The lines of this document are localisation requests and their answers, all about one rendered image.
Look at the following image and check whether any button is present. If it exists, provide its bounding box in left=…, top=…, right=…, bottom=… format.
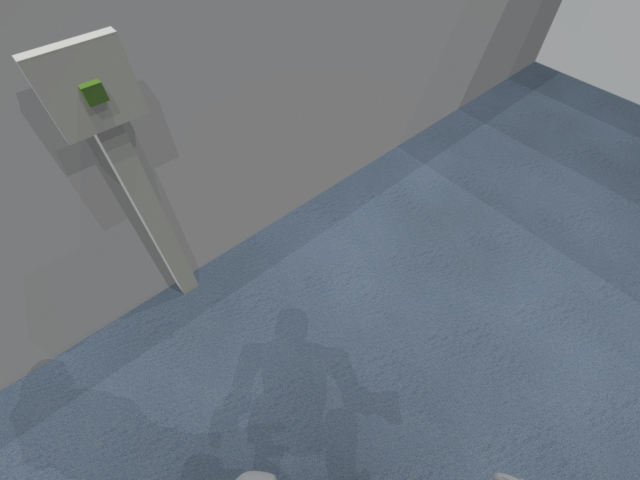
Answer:
left=77, top=78, right=110, bottom=108

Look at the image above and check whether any panel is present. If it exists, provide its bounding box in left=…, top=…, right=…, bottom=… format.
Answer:
left=12, top=26, right=199, bottom=294

